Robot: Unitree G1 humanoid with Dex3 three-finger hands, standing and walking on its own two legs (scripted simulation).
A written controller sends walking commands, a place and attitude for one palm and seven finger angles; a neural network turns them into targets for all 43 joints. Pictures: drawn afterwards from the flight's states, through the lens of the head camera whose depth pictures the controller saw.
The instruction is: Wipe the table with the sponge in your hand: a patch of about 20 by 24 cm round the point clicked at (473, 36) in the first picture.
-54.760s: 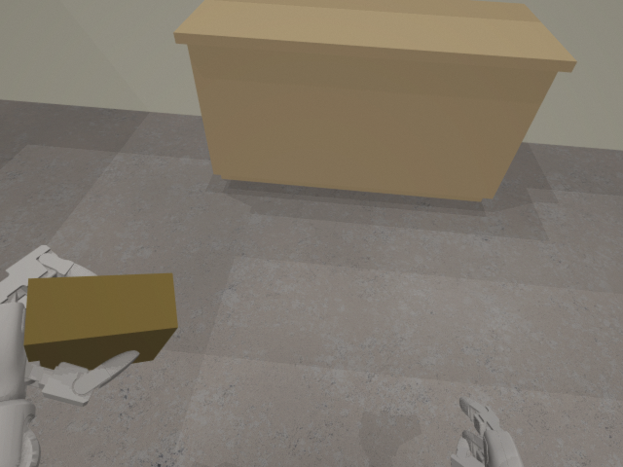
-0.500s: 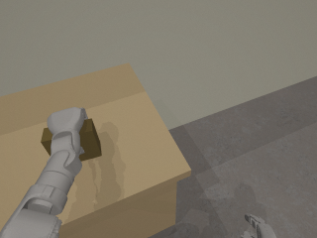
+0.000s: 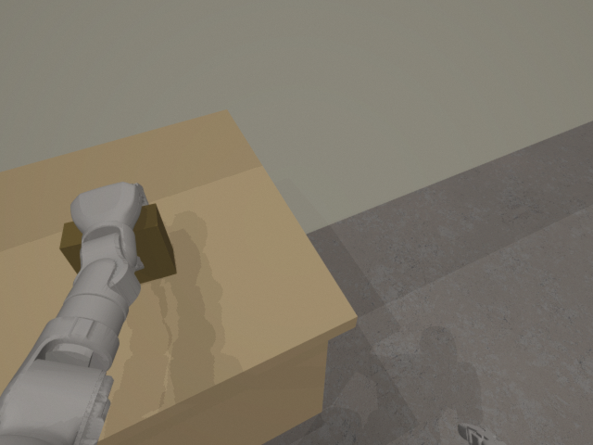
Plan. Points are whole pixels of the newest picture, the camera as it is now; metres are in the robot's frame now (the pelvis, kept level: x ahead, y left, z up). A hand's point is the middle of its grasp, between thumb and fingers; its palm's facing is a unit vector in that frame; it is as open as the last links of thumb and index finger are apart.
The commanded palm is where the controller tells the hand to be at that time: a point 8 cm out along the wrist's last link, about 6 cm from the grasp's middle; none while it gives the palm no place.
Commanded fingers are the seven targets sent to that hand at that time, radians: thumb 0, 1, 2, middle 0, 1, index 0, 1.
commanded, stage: slide back across to the first lane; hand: left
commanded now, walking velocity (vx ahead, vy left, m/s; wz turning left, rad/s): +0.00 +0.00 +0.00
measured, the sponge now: (127, 257) +0.38 +0.29 +0.02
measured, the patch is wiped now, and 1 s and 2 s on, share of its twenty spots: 0.95 0.95 0.95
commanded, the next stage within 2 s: wipe back along the first lane in 0.50 s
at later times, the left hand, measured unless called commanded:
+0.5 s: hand (81, 252) +0.36 +0.33 +0.06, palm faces -0.09 -0.04 -1.00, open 9.7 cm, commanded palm +0.33 +0.34 +0.12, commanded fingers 0.00 0.10 1.30 -1.20 -1.60 -1.20 -1.60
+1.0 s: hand (67, 276) +0.32 +0.33 +0.06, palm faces -0.02 -0.06 -1.00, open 9.8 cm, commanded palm +0.29 +0.33 +0.10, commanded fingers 0.00 0.10 1.30 -1.20 -1.60 -1.20 -1.60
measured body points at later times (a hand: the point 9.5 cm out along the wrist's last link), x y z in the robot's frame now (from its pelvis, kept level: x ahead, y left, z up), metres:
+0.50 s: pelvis +0.01 +0.00 +0.00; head +0.04 -0.02 +0.45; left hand +0.36 +0.33 +0.12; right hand +0.19 -0.24 -0.11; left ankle +0.01 +0.11 -0.73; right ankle -0.03 -0.10 -0.73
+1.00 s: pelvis +0.01 +0.01 +0.00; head +0.03 -0.01 +0.45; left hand +0.32 +0.33 +0.12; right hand +0.19 -0.23 -0.11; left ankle +0.01 +0.11 -0.73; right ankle -0.03 -0.10 -0.73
